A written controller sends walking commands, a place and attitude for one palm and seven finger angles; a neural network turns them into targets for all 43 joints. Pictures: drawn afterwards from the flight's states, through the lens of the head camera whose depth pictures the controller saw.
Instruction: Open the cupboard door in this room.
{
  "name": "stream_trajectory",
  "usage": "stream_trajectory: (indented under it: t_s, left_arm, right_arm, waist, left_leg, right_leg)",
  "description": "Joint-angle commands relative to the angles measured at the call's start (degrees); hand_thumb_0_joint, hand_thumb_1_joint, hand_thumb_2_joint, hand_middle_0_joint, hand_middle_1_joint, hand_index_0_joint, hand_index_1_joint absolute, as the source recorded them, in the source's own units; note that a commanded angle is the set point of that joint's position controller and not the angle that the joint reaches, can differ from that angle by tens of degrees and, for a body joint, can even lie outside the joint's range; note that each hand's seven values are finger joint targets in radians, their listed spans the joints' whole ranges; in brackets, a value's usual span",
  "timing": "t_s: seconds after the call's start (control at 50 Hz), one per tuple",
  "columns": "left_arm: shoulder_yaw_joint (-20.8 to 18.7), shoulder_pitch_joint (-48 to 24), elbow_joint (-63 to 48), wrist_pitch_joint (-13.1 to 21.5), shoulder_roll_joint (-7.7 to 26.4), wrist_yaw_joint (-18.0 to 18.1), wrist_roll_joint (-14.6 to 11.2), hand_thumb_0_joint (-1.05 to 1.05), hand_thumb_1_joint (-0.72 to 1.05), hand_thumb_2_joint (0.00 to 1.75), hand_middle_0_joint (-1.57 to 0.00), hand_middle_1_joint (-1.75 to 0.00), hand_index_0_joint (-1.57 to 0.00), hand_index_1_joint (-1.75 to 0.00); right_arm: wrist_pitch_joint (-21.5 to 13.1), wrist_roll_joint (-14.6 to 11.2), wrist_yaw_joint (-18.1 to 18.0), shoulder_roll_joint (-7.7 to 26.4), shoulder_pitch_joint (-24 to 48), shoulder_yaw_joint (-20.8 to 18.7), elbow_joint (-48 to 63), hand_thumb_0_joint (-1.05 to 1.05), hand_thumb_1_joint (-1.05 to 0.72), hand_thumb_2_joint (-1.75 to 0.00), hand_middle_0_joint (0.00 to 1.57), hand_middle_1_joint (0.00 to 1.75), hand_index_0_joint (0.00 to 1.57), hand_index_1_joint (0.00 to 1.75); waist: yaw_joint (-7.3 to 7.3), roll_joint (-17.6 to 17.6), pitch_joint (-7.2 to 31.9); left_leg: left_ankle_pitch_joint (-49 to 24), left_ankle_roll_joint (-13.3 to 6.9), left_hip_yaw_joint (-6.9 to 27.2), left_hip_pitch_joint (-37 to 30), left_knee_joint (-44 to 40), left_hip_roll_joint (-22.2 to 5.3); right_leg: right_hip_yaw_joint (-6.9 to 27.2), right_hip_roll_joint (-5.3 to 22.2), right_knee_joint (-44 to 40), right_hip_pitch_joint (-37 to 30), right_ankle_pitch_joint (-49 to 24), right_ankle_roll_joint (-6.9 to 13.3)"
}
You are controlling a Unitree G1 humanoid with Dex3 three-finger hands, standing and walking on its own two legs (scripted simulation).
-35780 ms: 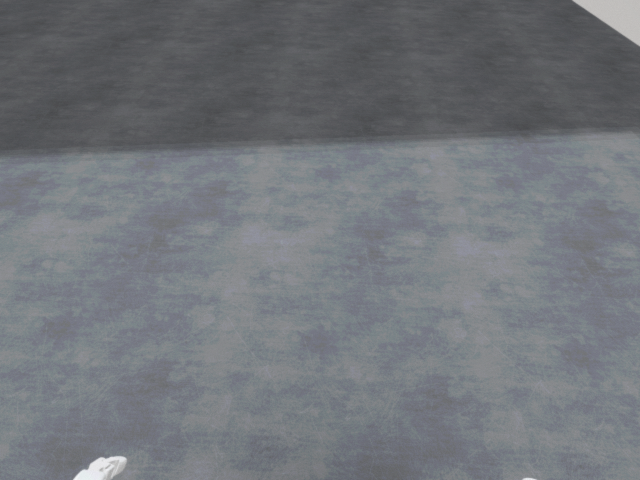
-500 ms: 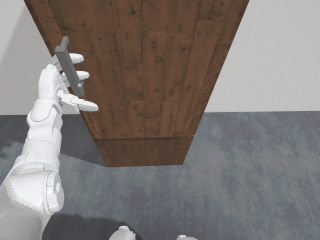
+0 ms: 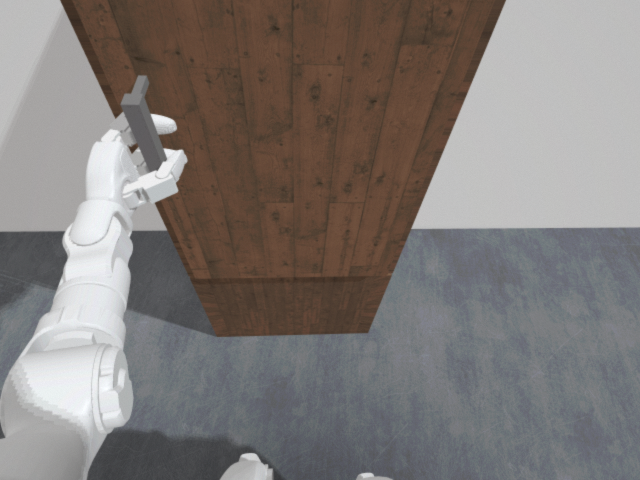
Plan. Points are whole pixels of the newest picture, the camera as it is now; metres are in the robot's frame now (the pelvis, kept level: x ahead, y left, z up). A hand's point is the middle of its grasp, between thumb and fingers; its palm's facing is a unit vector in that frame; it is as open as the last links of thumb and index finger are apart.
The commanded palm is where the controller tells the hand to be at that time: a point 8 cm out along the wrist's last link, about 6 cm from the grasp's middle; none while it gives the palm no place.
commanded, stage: close the thumb around the handle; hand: left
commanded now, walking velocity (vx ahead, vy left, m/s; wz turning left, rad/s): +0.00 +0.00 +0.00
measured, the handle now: (155, 139) +0.52 +0.20 +0.12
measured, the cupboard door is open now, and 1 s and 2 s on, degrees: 0 31 37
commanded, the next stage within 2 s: pull the door open along its arc in 0.14 s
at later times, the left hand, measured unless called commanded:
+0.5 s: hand (167, 186) +0.45 +0.18 +0.11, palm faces -0.01 -1.00 +0.00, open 5.6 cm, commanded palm +0.39 +0.23 +0.11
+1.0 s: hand (228, 313) +0.28 +0.09 +0.11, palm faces +0.36 -0.93 +0.05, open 5.9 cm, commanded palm +0.21 +0.13 +0.11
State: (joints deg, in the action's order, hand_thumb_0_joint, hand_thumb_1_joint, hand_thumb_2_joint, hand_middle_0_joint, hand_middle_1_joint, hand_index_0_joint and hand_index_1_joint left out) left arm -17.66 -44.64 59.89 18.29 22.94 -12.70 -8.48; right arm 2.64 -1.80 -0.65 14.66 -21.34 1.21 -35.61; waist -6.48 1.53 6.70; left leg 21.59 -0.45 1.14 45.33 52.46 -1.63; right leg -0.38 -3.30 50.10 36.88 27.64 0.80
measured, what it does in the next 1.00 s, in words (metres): stands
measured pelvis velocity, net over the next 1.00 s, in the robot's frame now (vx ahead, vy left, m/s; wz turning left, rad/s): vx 0.01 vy -0.02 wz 0.04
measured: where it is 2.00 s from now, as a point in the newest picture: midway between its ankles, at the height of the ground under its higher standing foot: outside the picture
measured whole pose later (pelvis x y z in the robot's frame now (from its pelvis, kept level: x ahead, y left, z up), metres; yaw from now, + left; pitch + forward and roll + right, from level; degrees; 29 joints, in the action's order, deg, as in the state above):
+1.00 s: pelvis +0.01 -0.02 +0.01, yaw +2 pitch +5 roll +0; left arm 10.4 14.4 -9.9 1.7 -3.6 24.5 0.1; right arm 4.2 1.4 1.7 10.4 -9.3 2.3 -26.3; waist 0.3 2.1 7.0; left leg 21.3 0.8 1.8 30.6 46.7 -0.1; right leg -1.1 -1.9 46.1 22.6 28.8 2.0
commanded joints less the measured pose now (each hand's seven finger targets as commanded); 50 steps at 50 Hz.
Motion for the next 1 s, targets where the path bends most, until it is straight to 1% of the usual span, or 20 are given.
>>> stream_trajectory:
  t_s: [0.0, 0.02, 0.04, 0.14, 0.18, 0.22, 0.24, 0.3, 0.42, 0.52, 0.62, 0.64, 0.66, 0.7, 0.72, 0.76, 0.8, 0.82, 0.88, 0.98]
  left_arm:
    - [-1.92, -27.75, -11.69, 4.07, 13.05, 0.13, -0.84, 0.00, 0.90, 0.90, -0.40, -1.35, -0.40, -1.35]
    - [-3.46, -27.57, -11.95, 4.30, 15.31, 0.05, -0.53, 0.00, 0.90, 0.90, -0.40, -1.35, -0.40, -1.35]
    - [-1.39, -27.05, -11.41, 4.04, 12.83, -0.20, -0.70, 0.00, 0.90, 0.90, -0.40, -1.35, -0.40, -1.35]
    - [-2.48, -27.61, -11.34, 4.20, 13.53, 0.21, -0.83, 0.00, 0.90, 0.90, -0.40, -1.35, -0.40, -1.35]
    - [-0.78, -27.65, -11.20, 4.02, 11.89, 0.05, -0.64, 0.00, 0.90, 0.90, -0.40, -1.35, -0.40, -1.35]
    - [-1.00, -29.64, -11.77, 4.47, 12.76, 0.35, -0.27, 0.00, 0.90, 0.90, -0.40, -1.35, -0.40, -1.35]
    - [-2.65, -26.11, -10.07, 4.16, 13.86, 0.41, -0.32, 0.00, 0.90, 0.90, -0.40, -1.35, -0.40, -1.35]
    - [-2.48, -22.08, -13.10, 4.24, 13.08, -0.20, -0.98, 0.00, 0.90, 0.90, -0.40, -1.35, -0.40, -1.35]
    - [-2.56, -9.67, -21.70, 2.45, 11.56, -1.18, -3.26, 0.00, 0.90, 0.90, -0.40, -1.35, -0.40, -1.35]
    - [-1.98, 7.10, -34.48, 0.75, 8.55, -1.05, -5.45, 0.00, 0.90, 0.90, -0.40, -1.35, -0.40, -1.35]
    - [1.73, 20.76, -48.88, -1.09, 2.23, 0.20, -7.31, 0.00, 0.90, 0.90, -0.40, -1.35, -0.40, -1.35]
    - [-3.65, 22.16, -54.18, -2.36, -0.69, 7.50, -10.17, 0.00, 0.90, 0.90, -0.40, -1.35, -0.40, -1.35]
    - [2.80, 24.39, -56.56, -3.68, -5.84, 11.00, -8.11, 0.00, 0.90, 0.90, -0.40, -1.35, -0.40, -1.35]
    - [6.01, 30.78, -60.83, -5.09, -8.38, 16.63, -4.48, 0.00, 0.90, 0.90, -0.40, -1.35, -0.40, -1.35]
    - [6.37, 32.75, -63.81, -5.73, -9.58, 19.92, -3.32, 0.00, 0.90, 0.90, -0.40, -1.35, -0.40, -1.35]
    - [11.34, 37.38, -70.71, -7.23, -14.53, 25.38, -0.42, 0.00, 0.90, 0.90, -0.40, -1.35, -0.40, -1.35]
    - [13.26, 42.21, -73.00, -9.32, -15.95, 30.89, 2.73, 0.00, 0.90, 0.90, -0.40, -1.35, -0.40, -1.35]
    - [17.34, 42.88, -76.76, -10.21, -19.36, 32.49, 4.05, 0.00, 0.90, 0.90, -0.40, -1.35, -0.40, -1.35]
    - [22.02, 48.90, -82.19, -12.59, -22.83, 37.52, 8.16, 0.00, 0.90, 0.90, -0.40, -1.35, -0.40, -1.35]
    - [28.00, 56.20, -85.48, -14.57, -26.24, 41.41, 12.43, 0.00, 0.90, 0.90, -0.40, -1.35, -0.40, -1.35]
  right_arm:
    - [-1.49, 0.25, -0.75, 9.75, -5.35, -3.70, 4.43, 0.00, -0.90, -0.90, 0.20, 0.30, 0.20, 0.30]
    - [-1.42, 0.07, -0.89, 10.13, -5.58, -3.81, 4.38, 0.00, -0.90, -0.90, 0.20, 0.30, 0.20, 0.30]
    - [-1.45, 0.20, -0.81, 9.68, -5.13, -3.60, 4.62, 0.00, -0.90, -0.90, 0.20, 0.30, 0.20, 0.30]
    - [-1.52, 0.28, -0.80, 9.84, -5.66, -3.74, 4.37, 0.00, -0.90, -0.90, 0.20, 0.30, 0.20, 0.30]
    - [-1.51, 0.17, -0.79, 9.65, -5.21, -3.68, 4.50, 0.00, -0.90, -0.90, 0.20, 0.30, 0.20, 0.30]
    - [-1.52, 0.03, -0.90, 9.85, -5.55, -3.74, 4.18, 0.00, -0.90, -0.90, 0.20, 0.30, 0.20, 0.30]
    - [-1.43, 0.31, -0.88, 9.90, -5.74, -3.79, 4.30, 0.00, -0.90, -0.90, 0.20, 0.30, 0.20, 0.30]
    - [-1.33, 0.13, -0.78, 9.80, -5.13, -3.80, 5.69, 0.00, -0.90, -0.90, 0.20, 0.30, 0.20, 0.30]
    - [-1.15, -0.76, -0.50, 9.40, -2.85, -3.95, 8.64, 0.00, -0.90, -0.90, 0.20, 0.30, 0.20, 0.30]
    - [-1.98, -1.20, 0.08, 8.42, 0.02, -3.99, 11.58, 0.00, -0.90, -0.90, 0.20, 0.30, 0.20, 0.30]
    - [-3.62, -1.50, 0.58, 7.20, 3.96, -3.81, 13.85, 0.00, -0.90, -0.90, 0.20, 0.30, 0.20, 0.30]
    - [-4.52, -1.18, 0.68, 4.96, 6.56, -3.50, 14.13, 0.00, -0.90, -0.90, 0.20, 0.30, 0.20, 0.30]
    - [-5.16, -0.94, 1.02, 5.10, 7.16, -3.22, 14.15, 0.00, -0.90, -0.90, 0.20, 0.30, 0.20, 0.30]
    - [-5.56, -0.12, 1.56, 5.24, 7.19, -3.33, 13.86, 0.00, -0.90, -0.90, 0.20, 0.30, 0.20, 0.30]
    - [-5.49, 0.25, 1.82, 4.96, 8.21, -3.28, 14.03, 0.00, -0.90, -0.90, 0.20, 0.30, 0.20, 0.30]
    - [-5.10, 1.10, 2.29, 4.32, 10.02, -3.01, 14.98, 0.00, -0.90, -0.90, 0.20, 0.30, 0.20, 0.30]
    - [-3.91, 1.98, 2.21, 4.27, 10.80, -2.80, 15.19, 0.00, -0.90, -0.90, 0.20, 0.30, 0.20, 0.30]
    - [-3.20, 2.14, 2.27, 3.78, 12.02, -2.62, 15.96, 0.00, -0.90, -0.90, 0.20, 0.30, 0.20, 0.30]
    - [-1.30, 3.06, 2.08, 2.74, 13.29, -2.19, 17.08, 0.00, -0.90, -0.90, 0.20, 0.30, 0.20, 0.30]
    - [1.17, 3.88, 1.68, 1.59, 15.76, -1.70, 17.85, 0.00, -0.90, -0.90, 0.20, 0.30, 0.20, 0.30]
  waist:
    - [-1.10, 2.26, 19.59]
    - [-0.45, 2.70, 21.65]
    - [-0.78, 3.30, 21.23]
    - [-0.66, 1.99, 21.43]
    - [-0.92, 3.65, 20.44]
    - [-1.42, 3.64, 21.04]
    - [-0.19, 2.62, 20.37]
    - [0.79, 4.48, 22.17]
    - [3.17, 1.17, 22.57]
    - [5.71, 1.81, 21.80]
    - [6.25, 0.13, 18.01]
    - [11.34, 0.02, 18.04]
    - [8.50, 1.78, 16.12]
    - [7.66, -1.06, 13.78]
    - [8.25, -1.95, 13.99]
    - [8.03, -0.89, 14.14]
    - [7.45, -4.33, 11.87]
    - [6.83, -2.09, 11.46]
    - [6.79, -1.87, 10.78]
    - [6.00, -4.10, 7.49]
  left_leg:
    - [-15.95, -1.96, 1.15, -22.89, -3.62, 1.14]
    - [-16.56, -1.81, 1.18, -23.29, -3.77, 0.96]
    - [-16.15, -1.77, 1.13, -23.29, -3.82, 1.10]
    - [-15.94, -1.79, 1.38, -23.17, -3.85, 0.99]
    - [-15.23, -1.70, 1.17, -23.24, -3.95, 1.04]
    - [-15.14, -1.73, 1.47, -23.68, -3.96, 0.85]
    - [-15.01, -1.66, 1.50, -22.89, -4.05, 0.96]
    - [-16.61, -1.67, 1.00, -24.02, -4.21, 1.16]
    - [-18.94, -1.97, -0.56, -23.32, -5.37, 1.36]
    - [-22.64, -1.98, -1.54, -24.75, -6.69, 1.54]
    - [-22.66, -1.97, -1.84, -25.75, -8.04, 1.59]
    - [-22.87, -1.27, -2.12, -24.02, -8.78, 1.67]
    - [-21.77, -1.02, -2.15, -25.45, -9.20, 1.65]
    - [-21.87, -1.08, -1.37, -25.59, -8.96, 1.29]
    - [-21.72, -0.97, -1.24, -25.54, -9.21, 1.22]
    - [-21.94, -0.82, -1.34, -26.60, -9.29, 1.24]
    - [-19.92, -0.88, -0.94, -25.68, -9.41, 1.11]
    - [-19.11, -0.86, -1.06, -26.24, -9.61, 1.19]
    - [-18.23, -0.69, -0.77, -26.78, -9.80, 1.28]
    - [-16.11, -0.75, -0.65, -26.60, -9.30, 1.61]
  right_leg:
    - [-0.57, -0.80, -7.02, 1.76, -21.44, 0.16]
    - [-0.25, -0.67, -6.68, 1.34, -21.81, 0.13]
    - [-0.42, -0.69, -6.78, 1.35, -21.45, 0.14]
    - [-0.59, -0.78, -6.80, 1.47, -20.92, 0.10]
    - [-0.60, -0.79, -7.01, 2.32, -20.15, 0.16]
    - [-0.50, -0.72, -6.87, 3.25, -19.68, 0.07]
    - [-0.73, -0.82, -6.91, 2.20, -19.50, 0.29]
    - [-0.78, -0.83, -6.59, 0.68, -20.97, 0.51]
    - [-0.42, -0.85, -7.28, -5.03, -26.80, 0.09]
    - [-0.63, -0.62, -7.42, -9.24, -32.05, 0.04]
    - [-1.21, -0.51, -8.00, -10.28, -33.10, -0.44]
    - [-2.22, -0.42, -8.27, -11.88, -30.87, -0.16]
    - [-2.51, -0.40, -8.28, -10.59, -29.33, -0.27]
    - [-3.07, -0.32, -8.25, -9.80, -27.90, -0.33]
    - [-3.07, 0.02, -8.17, -10.28, -28.04, -0.34]
    - [-3.10, 0.53, -8.13, -11.12, -28.24, -0.21]
    - [-2.98, 0.75, -8.94, -11.60, -27.05, -0.26]
    - [-2.82, 1.22, -9.19, -11.43, -26.60, -0.19]
    - [-2.58, 1.71, -9.79, -12.56, -26.22, 0.20]
    - [-1.53, 2.79, -11.98, -13.53, -27.41, -0.05]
